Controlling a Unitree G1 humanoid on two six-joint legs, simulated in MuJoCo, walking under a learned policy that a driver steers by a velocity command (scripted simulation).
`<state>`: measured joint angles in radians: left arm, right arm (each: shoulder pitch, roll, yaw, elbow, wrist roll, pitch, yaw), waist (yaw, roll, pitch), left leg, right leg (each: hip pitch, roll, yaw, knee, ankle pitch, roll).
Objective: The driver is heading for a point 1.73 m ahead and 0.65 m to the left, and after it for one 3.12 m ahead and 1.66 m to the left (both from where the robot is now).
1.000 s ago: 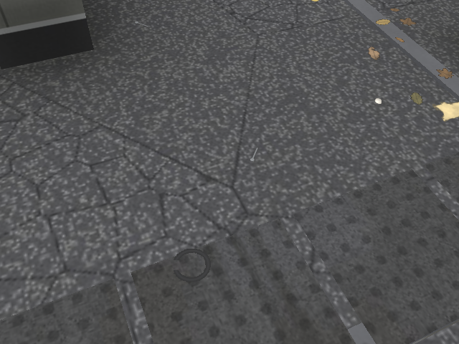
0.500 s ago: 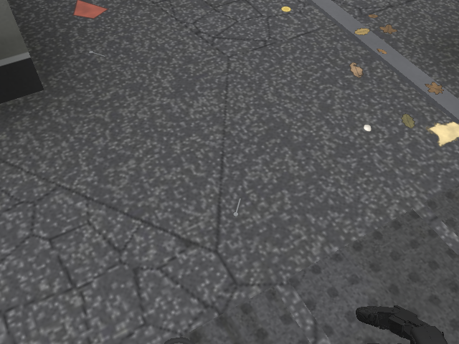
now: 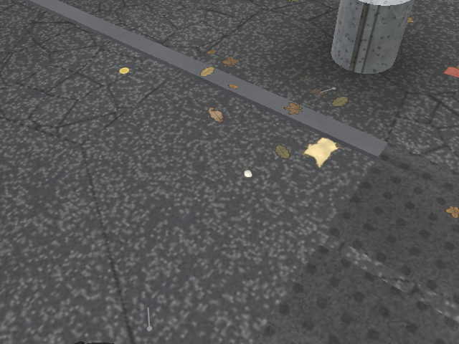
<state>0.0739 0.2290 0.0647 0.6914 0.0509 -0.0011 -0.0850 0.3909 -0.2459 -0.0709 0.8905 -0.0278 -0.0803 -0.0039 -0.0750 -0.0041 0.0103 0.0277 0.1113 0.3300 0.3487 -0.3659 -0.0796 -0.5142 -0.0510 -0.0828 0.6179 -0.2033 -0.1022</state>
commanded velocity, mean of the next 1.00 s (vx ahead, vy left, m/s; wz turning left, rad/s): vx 0.50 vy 0.00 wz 0.39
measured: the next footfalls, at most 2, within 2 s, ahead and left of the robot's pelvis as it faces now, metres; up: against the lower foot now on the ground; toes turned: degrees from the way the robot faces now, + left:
right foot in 0.02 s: +0.15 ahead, -0.10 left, +0.00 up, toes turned -5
left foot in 0.56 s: +0.45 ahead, +0.11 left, +0.00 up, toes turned +19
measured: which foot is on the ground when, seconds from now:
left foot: down 0.00-0.02, up 0.04-0.54, down 0.56-1.00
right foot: up 0.00-0.00, down 0.02-0.58, up 0.60-1.00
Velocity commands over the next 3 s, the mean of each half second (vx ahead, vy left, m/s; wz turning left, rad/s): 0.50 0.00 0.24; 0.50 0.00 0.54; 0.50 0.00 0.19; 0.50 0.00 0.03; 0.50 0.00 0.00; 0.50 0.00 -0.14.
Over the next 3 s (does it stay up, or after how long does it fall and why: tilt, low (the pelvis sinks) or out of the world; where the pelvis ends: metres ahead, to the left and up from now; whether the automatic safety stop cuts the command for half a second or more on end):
stays up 1.45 0.65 0.02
